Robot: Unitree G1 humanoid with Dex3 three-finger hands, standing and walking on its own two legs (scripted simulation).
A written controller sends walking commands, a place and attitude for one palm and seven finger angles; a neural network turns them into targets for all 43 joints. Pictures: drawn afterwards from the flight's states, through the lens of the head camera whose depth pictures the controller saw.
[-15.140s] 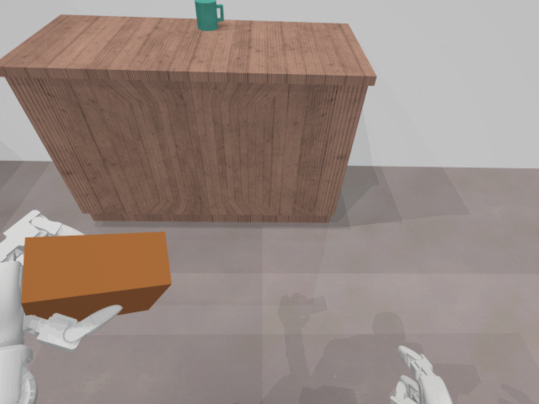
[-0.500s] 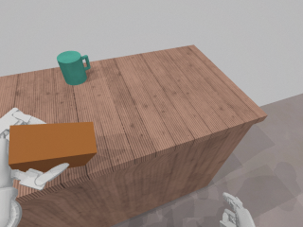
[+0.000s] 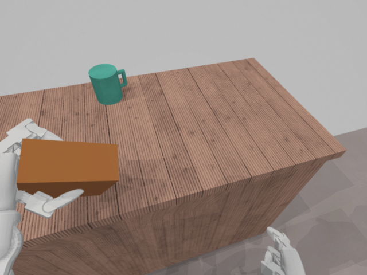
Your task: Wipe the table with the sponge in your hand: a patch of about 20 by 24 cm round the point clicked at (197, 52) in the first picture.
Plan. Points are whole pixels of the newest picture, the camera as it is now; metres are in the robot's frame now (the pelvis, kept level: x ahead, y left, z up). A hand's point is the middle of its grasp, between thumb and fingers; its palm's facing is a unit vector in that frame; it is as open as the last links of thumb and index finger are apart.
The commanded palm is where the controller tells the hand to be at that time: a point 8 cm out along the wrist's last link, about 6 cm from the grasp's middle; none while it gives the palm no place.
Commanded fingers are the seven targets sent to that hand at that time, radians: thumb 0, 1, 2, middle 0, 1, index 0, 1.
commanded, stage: come to a stop and stand still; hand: left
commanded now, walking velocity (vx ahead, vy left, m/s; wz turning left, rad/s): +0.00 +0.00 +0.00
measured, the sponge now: (82, 172) +0.24 +0.21 +0.15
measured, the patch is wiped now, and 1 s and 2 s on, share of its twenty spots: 0.00 0.00 0.00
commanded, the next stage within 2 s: look again from close up in 1.30 s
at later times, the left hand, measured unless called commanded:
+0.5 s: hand out of the picture +0.20 +0.31 +0.16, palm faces +0.42 -0.84 -0.34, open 10.3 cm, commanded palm +0.14 +0.33 +0.18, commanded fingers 0.00 0.10 1.30 -1.20 -1.60 -1.20 -1.60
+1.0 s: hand (14, 199) +0.18 +0.28 +0.16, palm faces +0.36 -0.88 -0.32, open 10.3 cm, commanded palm +0.12 +0.32 +0.18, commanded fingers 0.00 0.10 1.30 -1.20 -1.60 -1.20 -1.60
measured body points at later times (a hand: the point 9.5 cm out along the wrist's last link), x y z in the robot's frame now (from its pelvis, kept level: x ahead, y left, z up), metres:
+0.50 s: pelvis -0.03 +0.05 -0.01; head +0.00 +0.09 +0.44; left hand +0.17 +0.36 +0.18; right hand +0.13 -0.19 -0.07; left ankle +0.02 +0.12 -0.74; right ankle +0.00 -0.07 -0.74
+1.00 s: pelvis -0.04 +0.04 +0.00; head -0.04 +0.07 +0.45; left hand +0.16 +0.33 +0.18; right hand +0.13 -0.19 -0.06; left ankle +0.02 +0.12 -0.74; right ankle +0.00 -0.07 -0.74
